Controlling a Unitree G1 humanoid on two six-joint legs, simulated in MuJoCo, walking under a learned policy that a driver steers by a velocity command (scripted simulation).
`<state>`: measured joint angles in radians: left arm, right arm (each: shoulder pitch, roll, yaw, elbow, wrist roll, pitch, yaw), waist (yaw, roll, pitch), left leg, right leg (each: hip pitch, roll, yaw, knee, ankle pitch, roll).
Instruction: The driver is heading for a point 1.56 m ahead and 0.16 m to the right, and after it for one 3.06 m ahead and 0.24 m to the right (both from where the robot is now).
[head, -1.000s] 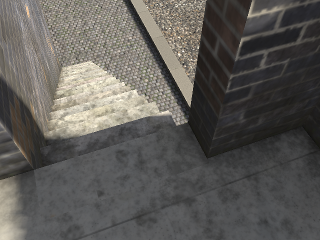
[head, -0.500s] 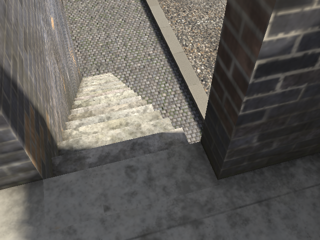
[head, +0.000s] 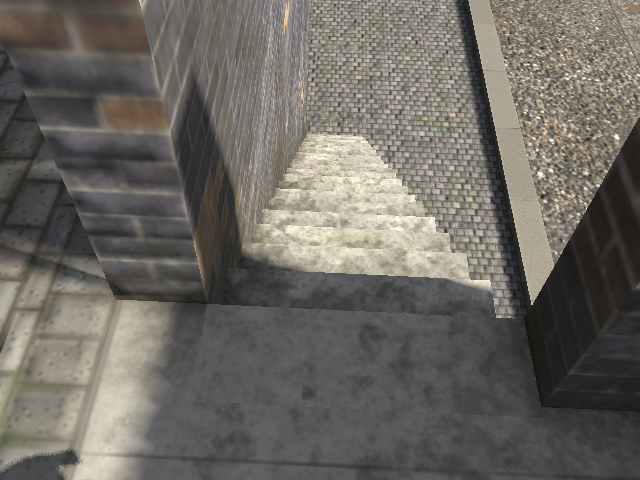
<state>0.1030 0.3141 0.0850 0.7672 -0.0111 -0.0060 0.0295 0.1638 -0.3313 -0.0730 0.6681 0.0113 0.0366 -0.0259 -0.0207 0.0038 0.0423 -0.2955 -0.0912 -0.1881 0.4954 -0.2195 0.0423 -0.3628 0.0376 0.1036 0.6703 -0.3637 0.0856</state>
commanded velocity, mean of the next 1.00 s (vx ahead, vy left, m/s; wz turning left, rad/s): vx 0.00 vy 0.00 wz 0.14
